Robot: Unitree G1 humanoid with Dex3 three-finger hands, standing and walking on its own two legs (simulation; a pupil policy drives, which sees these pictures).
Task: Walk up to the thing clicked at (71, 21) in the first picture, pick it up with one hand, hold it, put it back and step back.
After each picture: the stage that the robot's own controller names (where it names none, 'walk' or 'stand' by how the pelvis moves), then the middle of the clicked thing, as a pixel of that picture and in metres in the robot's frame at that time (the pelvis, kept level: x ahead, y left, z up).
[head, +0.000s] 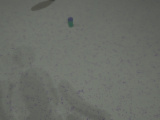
stand; (70, 22) +1.79 +0.16 -0.72
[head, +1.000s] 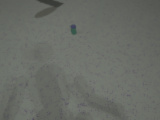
walk; (73, 29) +1.67 +0.25 -0.72
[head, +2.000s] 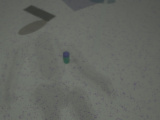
walk; (66, 57) +1.09 +0.21 -0.70
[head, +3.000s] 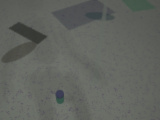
walk; (59, 97) +0.66 +0.17 -0.70
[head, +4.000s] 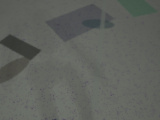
walk; out of the picture +0.43 +0.18 -0.71
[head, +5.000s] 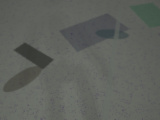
stand; out of the picture +0.37 +0.15 -0.72
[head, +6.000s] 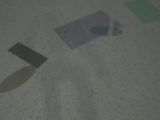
stand; out of the picture +0.37 +0.18 -0.73
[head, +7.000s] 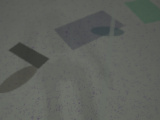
stand; out of the picture +0.36 +0.18 -0.73
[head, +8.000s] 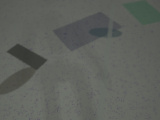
stand; out of the picture +0.36 +0.19 -0.73
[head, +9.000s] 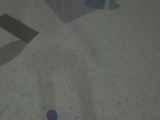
go down; (52, 116) +0.38 +0.18 -0.67
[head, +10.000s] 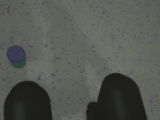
go down; (17, 57) +0.45 +0.21 -0.28
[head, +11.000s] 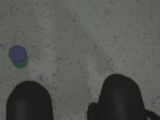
close in; (19, 57) +0.45 +0.21 -0.29
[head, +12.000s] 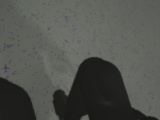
close in; out of the picture +0.44 +0.24 -0.23
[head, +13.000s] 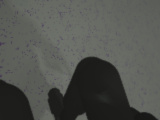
close; out of the picture +0.43 +0.25 -0.23
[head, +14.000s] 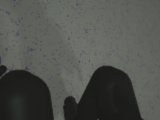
lift; out of the picture +0.37 +0.23 -0.19
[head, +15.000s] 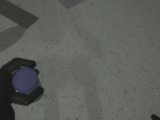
lift; (29, 86) +0.32 +0.17 +0.01
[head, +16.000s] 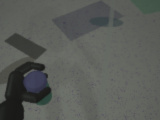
hold; (39, 88) +0.33 +0.16 +0.02
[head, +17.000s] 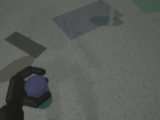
hold; (39, 93) +0.32 +0.16 +0.00
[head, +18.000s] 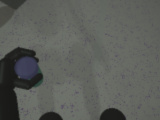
crouch; (30, 73) +0.38 +0.17 -0.06
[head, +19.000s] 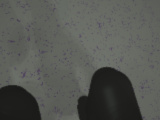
lower; out of the picture +0.48 +0.25 -0.13
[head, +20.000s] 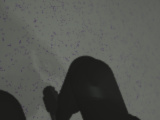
lower; out of the picture +0.45 +0.26 -0.24
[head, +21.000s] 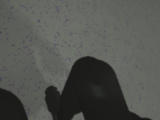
lower; out of the picture +0.45 +0.26 -0.24
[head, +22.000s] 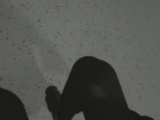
lower; out of the picture +0.45 +0.26 -0.24
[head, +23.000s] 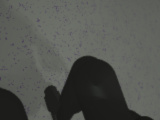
lower; out of the picture +0.45 +0.26 -0.24
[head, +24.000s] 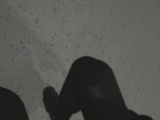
open; out of the picture +0.44 +0.24 -0.24
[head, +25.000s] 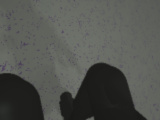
stand; out of the picture +0.44 +0.22 -0.25
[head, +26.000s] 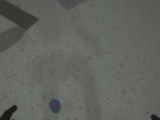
stand; (55, 106) +0.40 +0.15 -0.58
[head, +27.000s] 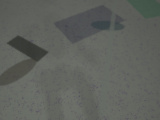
stand; out of the picture +0.39 +0.15 -0.66
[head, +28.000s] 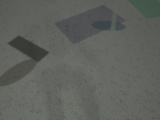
stand; out of the picture +0.38 +0.15 -0.67
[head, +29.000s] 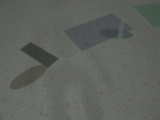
stand; out of the picture +0.40 +0.14 -0.72
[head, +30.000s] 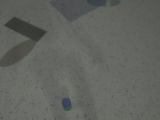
walk; (66, 104) +0.48 +0.13 -0.69
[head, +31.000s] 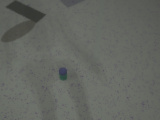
walk; (63, 74) +0.74 +0.13 -0.69
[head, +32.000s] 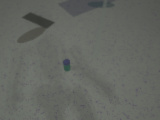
stand; (66, 65) +1.03 +0.22 -0.70
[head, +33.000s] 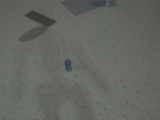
stand; (68, 65) +1.02 +0.17 -0.72
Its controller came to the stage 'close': yes
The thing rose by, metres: 0.72
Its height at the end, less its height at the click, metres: +0.00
